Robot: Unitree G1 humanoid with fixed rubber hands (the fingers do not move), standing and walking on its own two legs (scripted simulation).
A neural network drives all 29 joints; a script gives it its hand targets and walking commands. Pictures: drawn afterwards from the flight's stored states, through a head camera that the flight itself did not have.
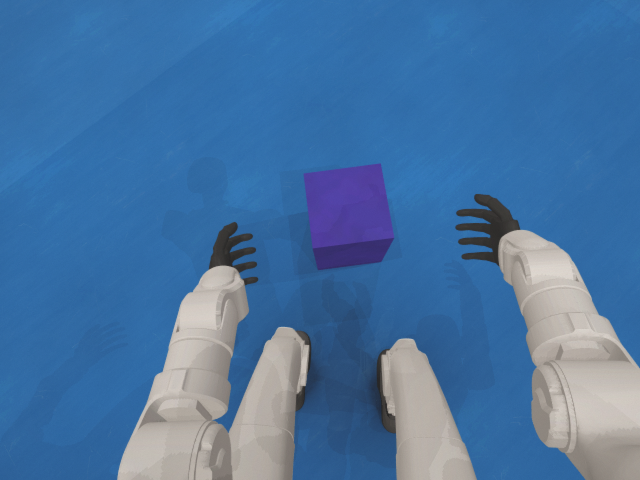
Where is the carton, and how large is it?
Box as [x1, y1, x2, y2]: [303, 163, 393, 269]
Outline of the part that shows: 380,163 303,173 312,247 318,269 381,261 393,238 393,233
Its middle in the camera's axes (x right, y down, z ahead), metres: +0.07 -0.04 +1.01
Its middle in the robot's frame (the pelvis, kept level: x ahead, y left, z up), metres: +0.56 +0.01 -0.55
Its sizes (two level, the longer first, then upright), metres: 0.185 0.185 0.261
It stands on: the floor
